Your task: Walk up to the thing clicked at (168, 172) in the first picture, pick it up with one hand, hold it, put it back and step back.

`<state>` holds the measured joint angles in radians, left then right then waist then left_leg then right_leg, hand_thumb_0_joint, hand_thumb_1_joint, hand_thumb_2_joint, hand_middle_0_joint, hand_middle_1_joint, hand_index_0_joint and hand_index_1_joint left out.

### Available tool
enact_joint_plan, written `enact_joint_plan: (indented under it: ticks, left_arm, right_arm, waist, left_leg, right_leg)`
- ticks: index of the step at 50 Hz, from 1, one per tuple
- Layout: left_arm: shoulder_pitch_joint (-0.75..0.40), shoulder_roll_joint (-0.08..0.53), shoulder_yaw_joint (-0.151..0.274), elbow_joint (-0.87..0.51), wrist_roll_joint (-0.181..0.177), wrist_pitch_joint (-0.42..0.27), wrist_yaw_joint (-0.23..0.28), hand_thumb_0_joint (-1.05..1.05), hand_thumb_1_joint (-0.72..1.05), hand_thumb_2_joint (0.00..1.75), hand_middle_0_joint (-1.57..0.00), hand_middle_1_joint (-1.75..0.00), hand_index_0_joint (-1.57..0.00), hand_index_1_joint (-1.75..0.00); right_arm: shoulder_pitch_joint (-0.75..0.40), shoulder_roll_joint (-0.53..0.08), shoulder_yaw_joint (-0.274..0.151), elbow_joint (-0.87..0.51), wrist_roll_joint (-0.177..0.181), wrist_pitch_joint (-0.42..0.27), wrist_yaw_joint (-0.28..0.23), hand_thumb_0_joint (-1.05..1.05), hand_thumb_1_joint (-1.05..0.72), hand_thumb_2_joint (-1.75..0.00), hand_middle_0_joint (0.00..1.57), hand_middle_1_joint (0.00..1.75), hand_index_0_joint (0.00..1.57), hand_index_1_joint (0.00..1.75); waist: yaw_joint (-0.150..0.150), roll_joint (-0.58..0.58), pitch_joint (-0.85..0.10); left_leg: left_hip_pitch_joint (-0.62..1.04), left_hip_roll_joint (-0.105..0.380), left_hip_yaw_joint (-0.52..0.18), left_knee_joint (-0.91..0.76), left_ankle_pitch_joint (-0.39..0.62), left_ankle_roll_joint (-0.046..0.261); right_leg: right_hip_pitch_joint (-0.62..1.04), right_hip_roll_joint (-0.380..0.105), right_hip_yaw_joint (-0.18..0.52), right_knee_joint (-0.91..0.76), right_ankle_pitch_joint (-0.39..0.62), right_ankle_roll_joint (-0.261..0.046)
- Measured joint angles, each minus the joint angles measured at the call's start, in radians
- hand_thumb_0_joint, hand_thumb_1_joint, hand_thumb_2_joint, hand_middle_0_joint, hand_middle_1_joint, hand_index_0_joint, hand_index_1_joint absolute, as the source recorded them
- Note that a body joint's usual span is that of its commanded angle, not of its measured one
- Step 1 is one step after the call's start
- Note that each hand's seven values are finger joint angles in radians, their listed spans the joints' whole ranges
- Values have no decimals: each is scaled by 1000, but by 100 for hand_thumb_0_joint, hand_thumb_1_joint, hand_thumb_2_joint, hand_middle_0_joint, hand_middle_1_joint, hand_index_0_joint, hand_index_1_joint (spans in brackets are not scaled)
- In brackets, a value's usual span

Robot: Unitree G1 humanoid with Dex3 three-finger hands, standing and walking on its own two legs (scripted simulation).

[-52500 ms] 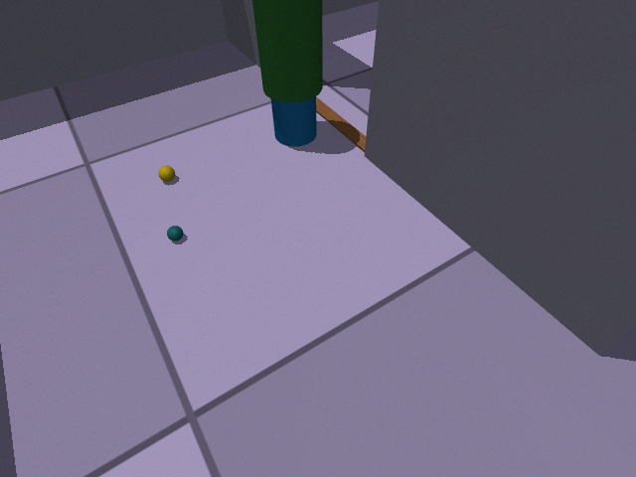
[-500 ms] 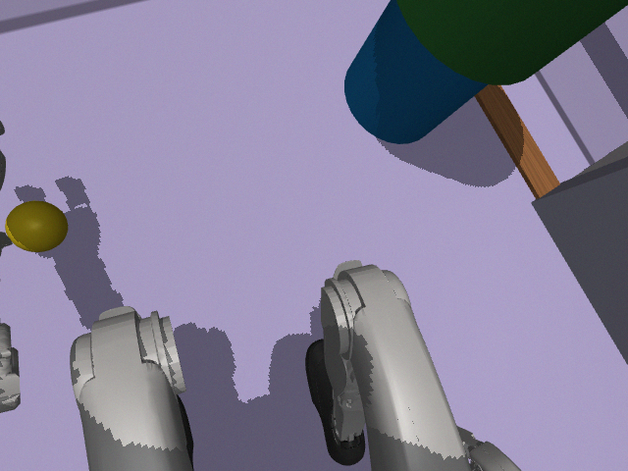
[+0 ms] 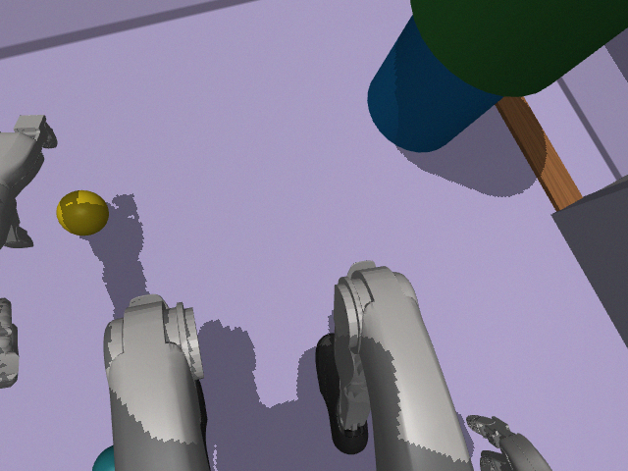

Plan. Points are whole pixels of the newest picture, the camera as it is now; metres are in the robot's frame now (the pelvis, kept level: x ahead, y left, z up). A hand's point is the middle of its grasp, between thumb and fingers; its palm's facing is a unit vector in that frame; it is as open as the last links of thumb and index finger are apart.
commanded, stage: withdraw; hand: left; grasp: from above
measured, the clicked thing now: (83, 213) +0.50 +0.29 -0.31
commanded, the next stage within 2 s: home in 0.02 s
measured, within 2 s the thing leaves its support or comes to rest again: neither
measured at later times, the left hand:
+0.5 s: hand (7, 191) +0.46 +0.30 -0.10, palm faces -0.33 -0.26 -0.91, open 11.6 cm
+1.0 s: hand out of the picture +0.28 +0.23 +0.11, palm faces -0.04 -0.89 -0.46, open 7.4 cm
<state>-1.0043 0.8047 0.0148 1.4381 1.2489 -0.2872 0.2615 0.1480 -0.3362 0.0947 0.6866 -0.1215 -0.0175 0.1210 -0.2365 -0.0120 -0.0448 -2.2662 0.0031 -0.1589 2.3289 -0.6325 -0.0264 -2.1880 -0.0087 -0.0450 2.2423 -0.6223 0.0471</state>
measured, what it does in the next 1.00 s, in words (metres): rises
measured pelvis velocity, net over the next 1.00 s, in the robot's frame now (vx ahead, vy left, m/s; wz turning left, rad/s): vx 0.02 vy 0.00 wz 0.09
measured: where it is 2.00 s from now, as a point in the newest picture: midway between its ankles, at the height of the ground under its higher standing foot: (270, 434)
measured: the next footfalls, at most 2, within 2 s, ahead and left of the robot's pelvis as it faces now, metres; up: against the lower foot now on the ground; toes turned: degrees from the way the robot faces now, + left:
none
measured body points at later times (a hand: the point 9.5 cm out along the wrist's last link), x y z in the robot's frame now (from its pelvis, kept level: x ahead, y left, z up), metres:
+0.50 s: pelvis +0.02 +0.01 +0.03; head +0.23 +0.05 +0.42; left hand +0.47 +0.31 -0.05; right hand +0.08 -0.25 -0.10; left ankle +0.09 +0.13 -0.32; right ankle +0.12 -0.14 -0.32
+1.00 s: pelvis +0.02 +0.00 +0.21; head +0.16 +0.03 +0.63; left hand +0.28 +0.28 +0.14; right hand +0.26 -0.22 +0.11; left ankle +0.09 +0.13 -0.32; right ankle +0.12 -0.14 -0.32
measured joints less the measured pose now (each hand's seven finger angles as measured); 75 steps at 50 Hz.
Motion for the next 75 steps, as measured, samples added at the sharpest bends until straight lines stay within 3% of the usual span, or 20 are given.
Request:
enact_joint_plan:
  ticks: [3,8,11,14,17,20,29,33,42,51,57,63,68,75]
  left_arm:
    - [-15,14,18,49,37,-16,54,0,-52,102,-9,-102,-8,-102]
    - [6,27,96,52,83,-15,155,0,-50,100,-11,-100,-11,-100]
    - [45,9,130,-3,74,22,193,0,-46,98,-15,-97,-14,-96]
    - [80,-23,143,-63,34,71,201,0,-40,95,-18,-91,-17,-91]
    - [112,-59,143,-122,-30,121,172,0,-31,92,-21,-82,-19,-82]
    - [155,-103,130,-197,-122,166,112,0,-19,89,-22,-71,-20,-72]
    - [428,-241,65,-585,-478,279,-135,0,32,87,-23,-47,-21,-47]
    - [565,-293,52,-759,-610,308,-202,0,57,88,-22,-39,-21,-39]
    - [811,-387,40,-1035,-843,410,-229,0,83,89,-22,-32,-21,-32]
    - [1027,-464,23,-1228,-1094,563,-210,1,89,90,-21,-30,-21,-30]
    - [1143,-513,31,-1310,-1205,646,-185,1,90,90,-21,-30,-20,-30]
    - [1253,-554,48,-1381,-1281,705,-177,1,90,90,-21,-30,-20,-30]
    - [1356,-575,49,-1462,-1311,736,-183,1,90,90,-21,-30,-20,-30]
    - [1486,-585,34,-1577,-1315,757,-202,1,90,90,-21,-30,-20,-30]
  right_arm:
    - [9,6,11,9,-18,-9,3,0,-91,-90,20,30,20,30]
    - [27,28,16,26,-45,-31,12,0,-90,-90,20,30,20,30]
    - [44,47,3,38,-51,-40,23,0,-90,-90,20,30,20,30]
    - [53,66,-12,49,-43,-43,35,0,-89,-90,20,30,20,30]
    - [57,80,-31,53,-25,-46,45,0,-89,-90,21,30,20,30]
    - [56,87,-55,52,0,-44,50,0,-89,-90,21,30,21,30]
    - [29,69,-102,-17,91,2,26,0,-90,-90,21,30,20,30]
    - [-1,53,-118,-57,113,10,0,0,-90,-90,21,30,20,30]
    - [-81,49,-128,-122,140,-11,-74,1,-90,-90,20,30,20,30]
    - [-85,103,-83,-152,157,-55,-149,1,-90,-90,20,30,20,30]
    - [-17,130,-51,-154,164,-85,-196,1,-90,-90,21,30,21,30]
    - [74,137,-34,-143,164,-120,-251,1,-90,-90,21,30,21,30]
    - [139,129,-40,-149,160,-148,-285,1,-90,-90,21,30,21,30]
    - [175,113,-57,-169,151,-185,-309,1,-90,-90,21,30,21,30]
  waist:
    - [-16,-11,25]
    - [-41,-18,56]
    - [-44,-12,48]
    - [-36,0,24]
    - [-18,21,-10]
    - [11,45,-47]
    - [109,78,-133]
    - [143,66,-148]
    - [190,42,-150]
    - [190,45,-143]
    - [181,50,-138]
    - [170,53,-134]
    - [166,57,-133]
    - [173,70,-142]
  left_leg:
    - [-29,-4,-7,35,1,0]
    - [-75,-10,-17,87,-1,0]
    - [-95,-10,-13,101,-8,2]
    - [-98,-5,-4,99,-19,4]
    - [-83,1,4,77,-33,7]
    - [-46,7,13,37,-46,9]
    - [166,23,41,-171,-56,13]
    - [264,25,50,-267,-39,11]
    - [479,24,61,-457,1,2]
    - [750,29,71,-674,34,-1]
    - [954,36,75,-841,60,-4]
    - [1162,43,79,-1015,92,-5]
    - [1323,48,86,-1148,120,-3]
    - [1482,48,96,-1277,149,1]
  right_leg:
    - [-24,2,-2,30,1,2]
    - [-62,5,-6,73,-2,1]
    - [-82,7,-1,89,-9,0]
    - [-91,8,8,91,-19,4]
    - [-82,9,13,72,-29,10]
    - [-49,6,16,35,-40,15]
    - [150,-4,18,-162,-47,10]
    - [244,-10,17,-251,-33,2]
    - [454,-21,10,-427,-1,-11]
    - [721,-24,3,-638,30,-18]
    - [926,-21,-5,-808,58,-22]
    - [1136,-16,-13,-988,94,-24]
    - [1298,-12,-14,-1126,126,-24]
    - [1458,-12,-12,-1261,159,-22]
